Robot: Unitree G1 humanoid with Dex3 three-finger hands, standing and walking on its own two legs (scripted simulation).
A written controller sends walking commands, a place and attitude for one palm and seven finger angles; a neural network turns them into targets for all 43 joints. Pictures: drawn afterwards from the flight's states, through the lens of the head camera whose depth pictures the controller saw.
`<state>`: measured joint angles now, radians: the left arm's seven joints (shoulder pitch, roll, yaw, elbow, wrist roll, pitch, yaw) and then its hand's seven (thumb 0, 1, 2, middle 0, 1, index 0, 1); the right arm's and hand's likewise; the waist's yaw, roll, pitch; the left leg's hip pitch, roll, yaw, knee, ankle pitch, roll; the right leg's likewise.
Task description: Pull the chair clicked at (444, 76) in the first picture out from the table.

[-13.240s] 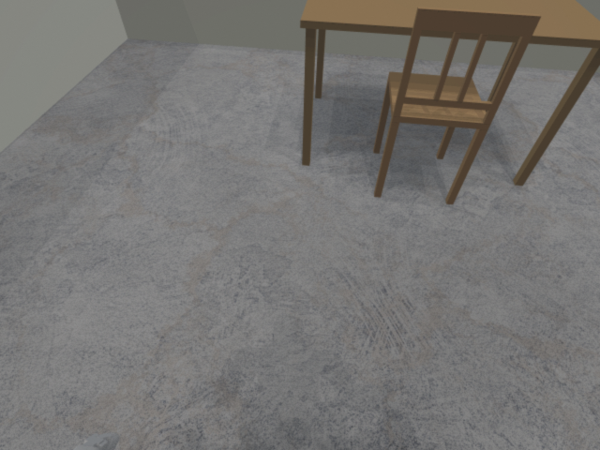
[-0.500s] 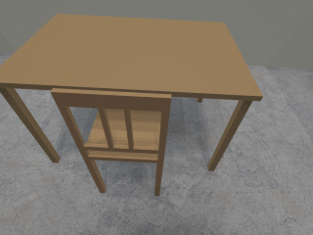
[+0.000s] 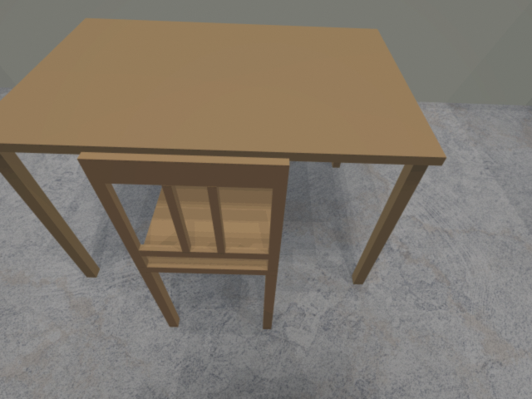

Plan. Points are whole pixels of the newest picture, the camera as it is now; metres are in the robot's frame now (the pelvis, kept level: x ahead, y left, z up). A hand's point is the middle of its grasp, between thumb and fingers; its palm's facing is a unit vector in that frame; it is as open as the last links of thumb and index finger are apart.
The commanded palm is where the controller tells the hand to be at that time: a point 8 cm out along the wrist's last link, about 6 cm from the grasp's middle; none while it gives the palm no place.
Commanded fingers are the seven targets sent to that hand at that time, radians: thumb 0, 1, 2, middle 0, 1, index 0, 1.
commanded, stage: look again from close up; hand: left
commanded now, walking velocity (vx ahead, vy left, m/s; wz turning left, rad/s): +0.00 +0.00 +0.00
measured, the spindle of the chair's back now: (178, 219) +0.49 +0.23 -0.11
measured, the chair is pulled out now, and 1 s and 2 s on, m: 0.00 0.00 0.00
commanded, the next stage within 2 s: shuffle to correct the standing spot in 0.42 s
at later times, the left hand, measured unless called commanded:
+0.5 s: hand out of the picture +0.01 +0.17 -0.17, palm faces +0.02 -0.98 -0.19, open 7.4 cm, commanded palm none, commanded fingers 0.00 0.90 0.90 -0.20 -0.30 -0.20 -0.30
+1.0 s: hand out of the picture +0.05 +0.19 -0.18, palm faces +0.04 -0.98 -0.18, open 7.4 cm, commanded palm none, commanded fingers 0.00 0.90 0.90 -0.20 -0.30 -0.20 -0.30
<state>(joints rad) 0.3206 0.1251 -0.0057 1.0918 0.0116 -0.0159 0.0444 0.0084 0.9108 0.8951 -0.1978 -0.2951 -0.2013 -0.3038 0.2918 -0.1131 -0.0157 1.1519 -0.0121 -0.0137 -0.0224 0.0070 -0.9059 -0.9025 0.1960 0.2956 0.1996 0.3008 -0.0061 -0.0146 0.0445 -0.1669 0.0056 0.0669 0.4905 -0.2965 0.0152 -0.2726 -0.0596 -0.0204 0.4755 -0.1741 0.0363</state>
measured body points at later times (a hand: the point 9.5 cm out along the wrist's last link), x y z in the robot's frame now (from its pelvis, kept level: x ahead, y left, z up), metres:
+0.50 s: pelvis +0.01 +0.00 +0.00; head +0.02 +0.00 +0.45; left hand +0.01 +0.22 -0.16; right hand -0.01 -0.21 -0.16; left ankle -0.02 +0.11 -0.74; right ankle +0.05 -0.14 -0.74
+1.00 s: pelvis +0.05 +0.03 +0.00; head +0.07 +0.04 +0.45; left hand +0.05 +0.25 -0.16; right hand +0.01 -0.17 -0.16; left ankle -0.02 +0.11 -0.74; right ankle +0.05 -0.14 -0.73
